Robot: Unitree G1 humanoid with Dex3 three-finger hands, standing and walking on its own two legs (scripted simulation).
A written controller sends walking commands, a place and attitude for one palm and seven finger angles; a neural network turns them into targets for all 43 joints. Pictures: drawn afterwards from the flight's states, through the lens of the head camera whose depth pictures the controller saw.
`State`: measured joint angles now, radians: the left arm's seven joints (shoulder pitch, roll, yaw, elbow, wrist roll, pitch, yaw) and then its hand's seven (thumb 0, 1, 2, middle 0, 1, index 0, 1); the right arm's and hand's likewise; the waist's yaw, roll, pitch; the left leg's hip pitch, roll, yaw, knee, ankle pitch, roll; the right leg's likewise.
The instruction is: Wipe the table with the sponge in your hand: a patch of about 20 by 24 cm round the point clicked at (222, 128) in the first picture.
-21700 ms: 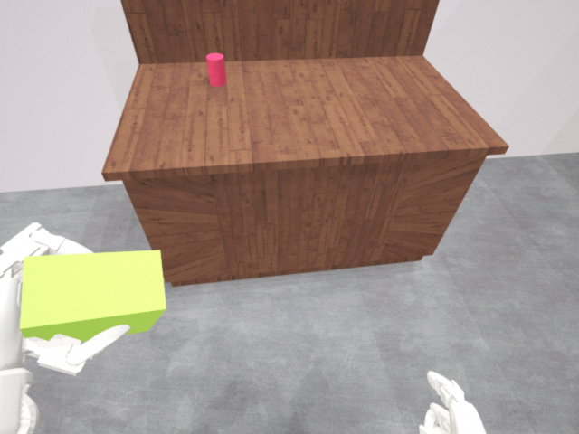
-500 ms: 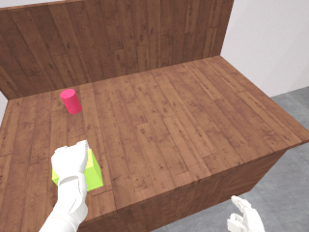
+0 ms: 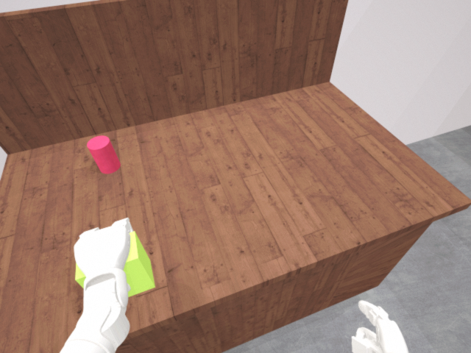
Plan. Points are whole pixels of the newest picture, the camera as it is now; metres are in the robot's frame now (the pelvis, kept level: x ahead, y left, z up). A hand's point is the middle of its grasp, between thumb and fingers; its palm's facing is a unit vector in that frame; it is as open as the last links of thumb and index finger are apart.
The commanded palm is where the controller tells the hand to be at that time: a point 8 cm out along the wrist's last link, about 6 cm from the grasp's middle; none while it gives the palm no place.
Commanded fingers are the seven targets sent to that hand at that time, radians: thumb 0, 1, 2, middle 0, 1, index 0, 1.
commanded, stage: slide across to the third lane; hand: left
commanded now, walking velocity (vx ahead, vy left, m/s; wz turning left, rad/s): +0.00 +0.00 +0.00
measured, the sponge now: (121, 274) +0.26 +0.27 -0.06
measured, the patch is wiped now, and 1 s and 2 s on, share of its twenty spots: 0.80 0.85 0.85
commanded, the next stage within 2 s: wipe forward along the third lane in 1.74 s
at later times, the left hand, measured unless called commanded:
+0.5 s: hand (120, 259) +0.27 +0.26 -0.01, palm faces -0.10 -0.02 -0.99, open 10.1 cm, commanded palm +0.25 +0.20 +0.03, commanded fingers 0.00 0.10 1.30 -1.20 -1.60 -1.20 -1.60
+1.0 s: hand (151, 249) +0.30 +0.20 -0.01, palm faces -0.07 -0.03 -1.00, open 10.1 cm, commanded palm +0.26 +0.17 +0.03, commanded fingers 0.00 0.10 1.30 -1.20 -1.60 -1.20 -1.60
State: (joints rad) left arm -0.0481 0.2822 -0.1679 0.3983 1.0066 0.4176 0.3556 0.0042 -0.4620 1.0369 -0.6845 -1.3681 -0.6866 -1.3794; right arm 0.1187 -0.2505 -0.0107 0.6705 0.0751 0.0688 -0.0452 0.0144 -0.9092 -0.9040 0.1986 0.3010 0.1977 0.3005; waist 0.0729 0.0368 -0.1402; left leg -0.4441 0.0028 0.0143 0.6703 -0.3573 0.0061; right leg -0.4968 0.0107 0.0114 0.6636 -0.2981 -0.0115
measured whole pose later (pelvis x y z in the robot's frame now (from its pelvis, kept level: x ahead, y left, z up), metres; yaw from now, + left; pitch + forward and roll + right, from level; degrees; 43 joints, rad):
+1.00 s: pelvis -0.01 -0.01 +0.00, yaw +2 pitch +6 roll +0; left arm -0.28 0.17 -0.36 0.61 0.99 0.48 0.38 0.00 -0.48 1.04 -0.71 -1.36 -0.71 -1.37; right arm 0.07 -0.23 -0.02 0.71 0.08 0.12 0.00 0.01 -0.91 -0.90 0.20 0.30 0.20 0.30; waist 0.09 0.05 -0.13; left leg -0.43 0.00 -0.02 0.66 -0.34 -0.01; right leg -0.47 0.00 -0.02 0.65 -0.29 -0.02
